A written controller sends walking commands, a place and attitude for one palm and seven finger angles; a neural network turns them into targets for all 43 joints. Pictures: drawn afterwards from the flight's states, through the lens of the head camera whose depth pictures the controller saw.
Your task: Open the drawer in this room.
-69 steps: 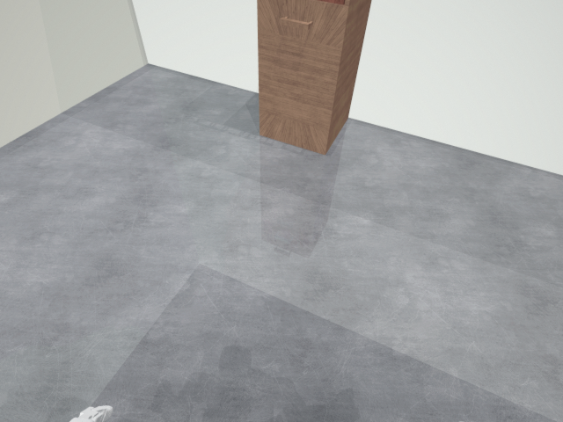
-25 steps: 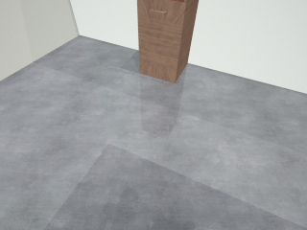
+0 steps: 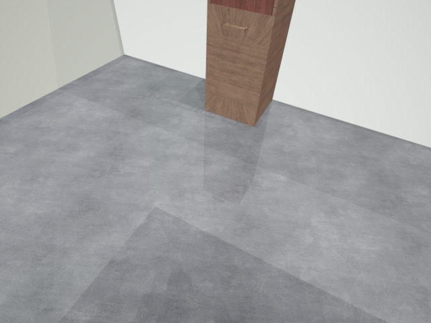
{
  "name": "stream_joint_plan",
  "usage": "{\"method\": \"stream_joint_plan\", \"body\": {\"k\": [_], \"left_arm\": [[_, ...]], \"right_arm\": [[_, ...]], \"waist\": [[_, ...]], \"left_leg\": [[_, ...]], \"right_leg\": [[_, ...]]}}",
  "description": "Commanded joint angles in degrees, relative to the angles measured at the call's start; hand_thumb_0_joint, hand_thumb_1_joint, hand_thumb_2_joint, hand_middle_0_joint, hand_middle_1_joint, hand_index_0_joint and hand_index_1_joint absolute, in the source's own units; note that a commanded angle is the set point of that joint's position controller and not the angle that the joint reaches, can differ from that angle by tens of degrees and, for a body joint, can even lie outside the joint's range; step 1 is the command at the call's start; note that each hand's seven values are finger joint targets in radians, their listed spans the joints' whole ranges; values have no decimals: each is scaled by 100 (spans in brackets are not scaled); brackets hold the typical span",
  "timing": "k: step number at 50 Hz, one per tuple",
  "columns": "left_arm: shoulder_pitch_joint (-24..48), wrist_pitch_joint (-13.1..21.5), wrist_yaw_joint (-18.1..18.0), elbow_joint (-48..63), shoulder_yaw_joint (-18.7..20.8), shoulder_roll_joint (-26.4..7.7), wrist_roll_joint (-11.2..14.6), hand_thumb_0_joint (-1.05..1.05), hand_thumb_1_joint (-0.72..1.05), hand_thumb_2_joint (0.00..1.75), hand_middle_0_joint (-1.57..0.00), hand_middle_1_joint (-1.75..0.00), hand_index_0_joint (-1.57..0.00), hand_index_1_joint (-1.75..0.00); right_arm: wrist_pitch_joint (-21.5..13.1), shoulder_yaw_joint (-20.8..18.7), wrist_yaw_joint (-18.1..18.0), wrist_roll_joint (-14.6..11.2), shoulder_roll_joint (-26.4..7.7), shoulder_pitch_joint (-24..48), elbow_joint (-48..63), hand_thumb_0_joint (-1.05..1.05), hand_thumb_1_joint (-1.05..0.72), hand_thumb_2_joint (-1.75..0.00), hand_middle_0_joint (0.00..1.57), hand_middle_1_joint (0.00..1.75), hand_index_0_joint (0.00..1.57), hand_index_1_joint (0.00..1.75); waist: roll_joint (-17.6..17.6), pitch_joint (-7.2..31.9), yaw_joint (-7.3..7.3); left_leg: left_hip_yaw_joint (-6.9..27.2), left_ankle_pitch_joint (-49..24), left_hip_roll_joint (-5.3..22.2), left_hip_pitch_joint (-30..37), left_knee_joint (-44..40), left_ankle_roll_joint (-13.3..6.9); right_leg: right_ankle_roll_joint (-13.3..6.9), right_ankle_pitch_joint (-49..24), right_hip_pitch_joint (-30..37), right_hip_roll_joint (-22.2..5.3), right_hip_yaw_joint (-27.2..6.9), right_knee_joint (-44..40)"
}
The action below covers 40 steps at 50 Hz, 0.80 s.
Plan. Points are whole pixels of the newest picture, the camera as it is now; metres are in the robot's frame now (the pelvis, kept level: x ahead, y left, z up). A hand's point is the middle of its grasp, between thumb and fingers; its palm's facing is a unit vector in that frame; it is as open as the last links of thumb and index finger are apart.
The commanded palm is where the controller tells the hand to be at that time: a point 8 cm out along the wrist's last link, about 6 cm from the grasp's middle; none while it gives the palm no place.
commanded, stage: turn or walk to find it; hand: left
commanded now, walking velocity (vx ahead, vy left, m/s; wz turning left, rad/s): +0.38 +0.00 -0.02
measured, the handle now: out of the picture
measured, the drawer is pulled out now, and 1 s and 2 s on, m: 0.00 0.00 0.00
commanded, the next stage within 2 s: stand and wait in 0.96 s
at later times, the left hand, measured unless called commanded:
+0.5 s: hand (155, 270) +0.28 +0.16 -0.18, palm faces -0.10 -0.98 -0.14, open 7.4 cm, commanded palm none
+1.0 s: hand (159, 246) +0.35 +0.17 -0.20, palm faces +0.10 -0.99 -0.14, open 7.3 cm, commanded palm none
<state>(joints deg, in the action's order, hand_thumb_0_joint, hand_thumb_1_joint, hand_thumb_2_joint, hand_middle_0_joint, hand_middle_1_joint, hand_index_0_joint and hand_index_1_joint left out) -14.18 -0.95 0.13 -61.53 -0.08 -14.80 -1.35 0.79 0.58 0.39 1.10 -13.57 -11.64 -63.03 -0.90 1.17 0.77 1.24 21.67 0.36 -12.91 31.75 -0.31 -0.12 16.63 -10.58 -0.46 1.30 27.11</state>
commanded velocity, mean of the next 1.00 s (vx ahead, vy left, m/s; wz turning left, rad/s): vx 0.35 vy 0.00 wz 0.00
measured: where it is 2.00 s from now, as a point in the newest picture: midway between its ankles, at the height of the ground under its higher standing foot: (217, 268)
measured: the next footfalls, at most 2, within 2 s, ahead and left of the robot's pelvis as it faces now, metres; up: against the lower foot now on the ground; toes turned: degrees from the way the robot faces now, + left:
right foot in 0.54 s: +0.34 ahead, -0.13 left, +0.00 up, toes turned -10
left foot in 1.00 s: +0.56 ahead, +0.12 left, +0.00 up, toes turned +11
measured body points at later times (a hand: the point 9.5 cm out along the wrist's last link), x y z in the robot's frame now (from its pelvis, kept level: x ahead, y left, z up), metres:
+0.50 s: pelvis +0.17 +0.00 -0.01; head +0.21 +0.00 +0.44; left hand +0.29 +0.22 -0.17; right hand +0.00 -0.18 -0.14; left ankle +0.00 +0.12 -0.74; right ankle +0.29 -0.13 -0.72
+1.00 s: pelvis +0.41 +0.00 -0.02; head +0.42 +0.03 +0.43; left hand +0.35 +0.22 -0.18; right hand +0.53 -0.23 -0.14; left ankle +0.51 +0.11 -0.74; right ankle +0.31 -0.12 -0.74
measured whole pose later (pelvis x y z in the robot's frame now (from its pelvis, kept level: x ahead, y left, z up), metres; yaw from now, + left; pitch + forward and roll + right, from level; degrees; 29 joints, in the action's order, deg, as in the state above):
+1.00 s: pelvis +0.41 +0.00 -0.02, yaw +0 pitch -1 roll -2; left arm -23.4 3.1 0.1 -64.2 2.7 -10.1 -1.5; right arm -3.7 -2.6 1.4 1.5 -10.3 -7.3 -56.9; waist -0.9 -1.8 2.6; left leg -7.5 8.9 6.2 -23.5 33.8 -0.9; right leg 0.8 25.1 -2.7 -2.0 9.7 30.7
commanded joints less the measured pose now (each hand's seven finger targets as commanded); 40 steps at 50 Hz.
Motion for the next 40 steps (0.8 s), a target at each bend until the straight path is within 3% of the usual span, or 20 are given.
{"method": "stream_joint_plan", "body": {"k": [1, 3, 4, 5, 6, 7, 10, 14, 21, 24, 25, 26, 27, 28, 29, 30, 31, 34, 36, 40], "left_arm": [[-410, 167, -71, 224, 315, -1027, 32, 0, 90, 90, -20, -30, -20, -30], [-217, 180, -47, 298, 317, -852, 34, 0, 90, 90, -20, -30, -20, -30], [-99, 165, -25, 359, 293, -640, 42, 0, 90, 90, -20, -30, -20, -30], [8, 161, 19, 495, 234, -281, 57, 0, 90, 90, -20, -30, -20, -30], [430, 216, 15, 727, 213, -203, 11, 0, 90, 90, -20, -30, -20, -30], [572, 239, -2, 767, 269, -302, -45, 0, 90, 90, -20, -30, -20, -30], [273, 304, 111, 562, 296, -76, -47, 0, 90, 90, -20, -30, -20, -30], [214, 255, 157, 512, 282, 137, -15, 0, 90, 90, -20, -30, -20, -30], [1201, 289, 179, 830, 254, 320, 51, 0, 90, 90, -20, -30, -20, -30], [511, 337, 139, 654, 329, 176, 31, 0, 90, 90, -20, -30, -20, -30], [-124, 377, 113, 460, 387, 53, 4, 0, 90, 90, -20, -30, -20, -30], [-993, 447, 70, 220, 482, -234, -38, 0, 90, 90, -20, -30, -20, -30], [-1739, 519, -21, 43, 653, -833, -91, 0, 90, 90, -20, -30, -20, -30], [-1961, 501, -50, -66, 719, -1227, 22, 0, 90, 90, -20, -30, -20, -30], [-1448, 462, -58, 23, 690, -1047, 91, 0, 90, 90, -20, -30, -20, -30], [-971, 459, -54, 120, 609, -760, 71, 0, 90, 90, -20, -30, -20, -30], [-610, 474, -86, 208, 523, -436, 72, 0, 90, 90, -20, -30, -20, -30], [-198, 550, -88, 249, 337, 37, 2, 0, 90, 90, -20, -30, -20, -30], [-174, 581, -94, 213, 323, 83, -18, 0, 90, 90, -20, -30, -20, -30], [-435, 610, -68, 204, 353, -38, -7, 0, 90, 90, -20, -30, -20, -30]], "right_arm": [[-152, -224, -15, 27, -529, -202, 363, 0, -90, -90, 20, 30, 20, 30], [-230, -239, -9, 2, -415, -690, 235, 0, -90, -90, 20, 30, 20, 30], [-266, -270, -32, 3, -482, -1082, 117, 0, -90, -90, 20, 30, 20, 30], [-294, -382, -84, 49, -869, -1579, -13, 0, -90, -90, 20, 30, 20, 30], [-330, -473, -111, 43, -1116, -2042, -65, 0, -90, -90, 20, 30, 20, 30], [-341, -413, -144, 23, -919, -1973, -70, 0, -90, -90, 20, 30, 20, 30], [-508, -300, -193, -1, -486, -1665, 9, 0, -90, -90, 20, 30, 20, 30], [-636, -276, -256, -36, -264, -1931, -179, 0, -90, -90, 20, 30, 20, 30], [-612, -293, -271, 21, -150, -2276, -467, 0, -90, -90, 20, 30, 20, 30], [-597, -350, -277, -1, -348, -2093, -481, 0, -90, -90, 20, 30, 20, 30], [-589, -370, -272, -18, -388, -2015, -469, 0, -90, -90, 20, 30, 20, 30], [-585, -364, -236, -46, -333, -1981, -412, 0, -90, -90, 20, 30, 20, 30], [-594, -314, -160, -113, -16, -2184, -284, 0, -90, -90, 20, 30, 20, 30], [-593, -288, -171, -125, 172, -2176, -112, 0, -90, -90, 20, 30, 20, 30], [-567, -348, -168, -128, 82, -1830, -85, 0, -90, -90, 20, 30, 20, 30], [-545, -375, -118, -109, 200, -1370, -11, 0, -90, -90, 20, 30, 20, 30], [-520, -391, -113, -65, 216, -1153, 65, 0, -90, -90, 20, 30, 20, 30], [-266, -350, -70, 38, 503, -1466, -7, 0, -90, -90, 20, 30, 20, 30], [-198, -383, -30, 37, 506, -1458, 56, 0, -90, -90, 20, 30, 20, 30], [-226, -377, 89, 37, 410, -538, 476, 0, -90, -90, 20, 30, 20, 30]], "waist": [[-661, -756, -66], [-207, -722, -300], [323, -806, -439], [1418, -957, -620], [1903, -1144, -760], [1368, -1387, -659], [495, -1238, -357], [697, -784, -243], [950, -1064, -408], [859, -663, -11], [777, -326, 285], [436, 201, 652], [-695, 915, 861], [-1210, 1304, 671], [-675, 711, 596], [-474, 88, 465], [83, -328, 259], [-219, -667, -271], [-598, -692, -407], [-567, -783, -225]], "left_leg": [[-329, 203, 159, -780, 531, -73], [-328, 224, 224, 143, -246, -125], [204, 680, 438, 643, -878, -236], [1562, 1638, 1352, 1033, -1796, -579], [2828, 2081, 2096, 1109, -2580, -954], [2813, 1713, 2213, 924, -2661, -1091], [1714, -362, 1845, 1071, -2385, -1065], [534, -2401, 1423, 1568, -2150, -946], [-118, -3463, 1323, 1341, -2099, -802], [-351, -5070, 1422, 1442, -1145, -736], [-468, -5225, 1315, 1316, -351, -602], [-509, -4563, 1121, 492, 853, -403], [-791, -1994, 458, -1022, 2829, -177], [-370, 945, -51, -1879, 4632, -111], [59, 647, 318, -2031, 5020, -251], [-58, 196, 543, -2230, 5088, -233], [54, -118, 765, -2196, 4812, -240], [-129, -528, 882, -1641, 4058, -58], [-260, -728, 918, -1610, 3489, 49], [-552, -1154, 916, -1725, 1970, 182]], "right_leg": [[-817, 2446, -380, -1446, -1841, -1597], [-694, 2108, -1062, -1115, -1159, -1033], [-517, 1939, -1629, -654, -724, -320], [-233, 1547, -2435, -34, 65, 1089], [-130, 1487, -3061, 111, 281, 2306], [-178, 1163, -3237, -227, -163, 2930], [-74, 341, -3212, -552, -178, 3457], [77, -244, -3118, -565, 145, 3275], [-97, -643, -2193, -300, 688, 1302], [-332, -508, -1088, -35, 773, 908], [-388, -661, -272, 52, 794, 603], [-524, -885, 1207, -122, 475, 395], [-1029, -566, 2643, -1668, -1413, 72], [-1484, -633, 2714, -2805, -3492, -831], [-1489, 287, 2006, -2655, -3173, -1173], [-1318, 588, 1169, -2440, -2759, -1363], [-1165, 255, 448, -2299, -2120, -1349], [-811, -340, -872, -1714, -642, -1580], [-784, -482, -1026, -1528, -237, -1728], [-844, -771, -655, -1382, -8, -1720]]}}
